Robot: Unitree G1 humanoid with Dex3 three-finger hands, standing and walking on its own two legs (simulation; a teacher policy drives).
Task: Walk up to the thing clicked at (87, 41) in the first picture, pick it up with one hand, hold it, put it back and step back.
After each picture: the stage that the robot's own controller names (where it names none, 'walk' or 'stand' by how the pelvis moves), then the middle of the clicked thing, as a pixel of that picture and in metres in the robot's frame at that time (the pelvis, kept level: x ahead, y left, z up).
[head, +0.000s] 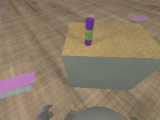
stand; (88, 33) +0.72 +0.06 +0.09
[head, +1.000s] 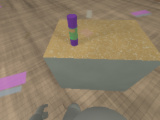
walk; (73, 31) +0.63 +0.20 +0.12
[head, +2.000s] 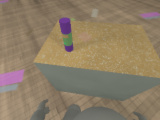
stand; (67, 37) +0.55 +0.21 +0.12
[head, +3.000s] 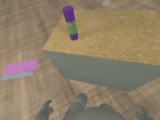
stand; (71, 25) +0.65 +0.21 +0.11
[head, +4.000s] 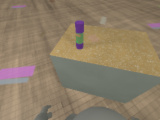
stand; (79, 36) +0.66 +0.14 +0.09
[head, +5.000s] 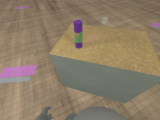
stand; (78, 35) +0.68 +0.15 +0.09
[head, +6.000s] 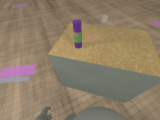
stand; (77, 35) +0.66 +0.15 +0.09
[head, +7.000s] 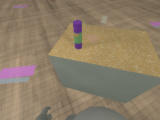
stand; (78, 36) +0.66 +0.15 +0.09
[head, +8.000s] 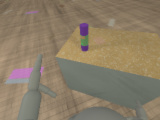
rise first; (84, 38) +0.65 +0.13 +0.09
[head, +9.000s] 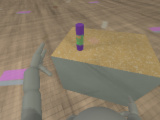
go down; (79, 38) +0.68 +0.12 +0.10
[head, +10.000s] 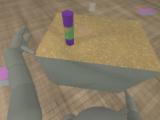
go down; (69, 30) +0.62 +0.14 +0.11
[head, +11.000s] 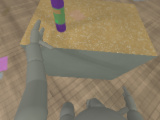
close in; (59, 13) +0.67 +0.15 +0.14
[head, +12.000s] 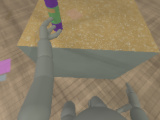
close; (54, 12) +0.68 +0.16 +0.16
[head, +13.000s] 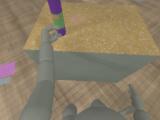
lift; (58, 18) +0.66 +0.16 +0.15
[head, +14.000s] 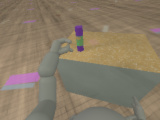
lift; (79, 39) +0.71 +0.14 +0.11
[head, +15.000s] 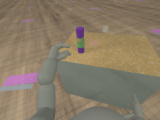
hold; (80, 41) +0.67 +0.13 +0.11
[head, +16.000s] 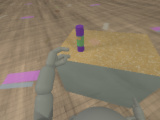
hold; (80, 39) +0.67 +0.14 +0.11
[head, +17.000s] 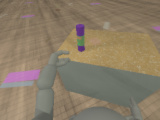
crouch; (80, 39) +0.67 +0.13 +0.10
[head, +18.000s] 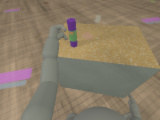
crouch; (72, 34) +0.69 +0.15 +0.11
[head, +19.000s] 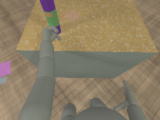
lower; (51, 16) +0.66 +0.16 +0.14
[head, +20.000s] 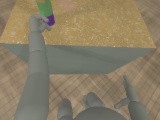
lower; (43, 2) +0.67 +0.16 +0.17
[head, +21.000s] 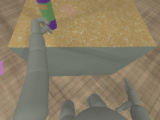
lower; (46, 8) +0.67 +0.16 +0.17
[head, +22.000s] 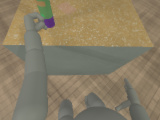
lower; (44, 5) +0.68 +0.16 +0.17
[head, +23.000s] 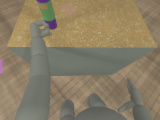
loosen; (46, 8) +0.67 +0.16 +0.17
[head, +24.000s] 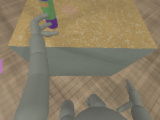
open; (47, 7) +0.68 +0.16 +0.17
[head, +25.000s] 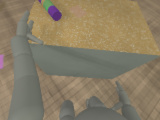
rise; (48, 6) +0.82 +0.23 +0.08
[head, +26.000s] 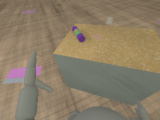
sink last; (78, 33) +0.84 +0.22 +0.03
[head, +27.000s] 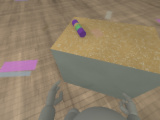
stand; (78, 28) +0.85 +0.19 +0.03
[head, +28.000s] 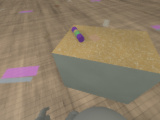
stand; (77, 34) +0.87 +0.19 +0.02
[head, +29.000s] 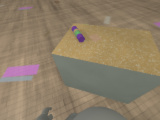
stand; (77, 33) +0.85 +0.19 +0.00
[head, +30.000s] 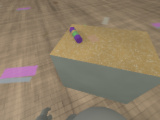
stand; (75, 34) +0.84 +0.21 +0.00
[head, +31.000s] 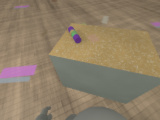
stand; (74, 34) +0.82 +0.22 +0.00
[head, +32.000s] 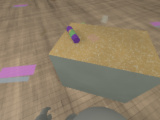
stand; (72, 34) +0.81 +0.24 +0.00
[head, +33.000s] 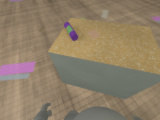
walk; (70, 30) +0.80 +0.25 +0.00
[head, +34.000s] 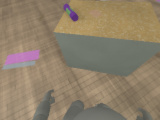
walk; (70, 12) +0.98 +0.28 +0.02
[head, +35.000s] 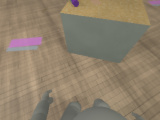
walk; out of the picture +1.27 +0.30 +0.03
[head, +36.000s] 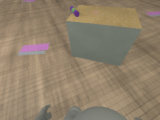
stand; (74, 11) +1.38 +0.35 +0.02
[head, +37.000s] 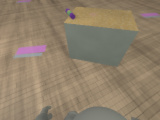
stand; (70, 13) +1.34 +0.36 +0.00
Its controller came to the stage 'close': yes
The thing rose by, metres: 0.00
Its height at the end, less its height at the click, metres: -0.09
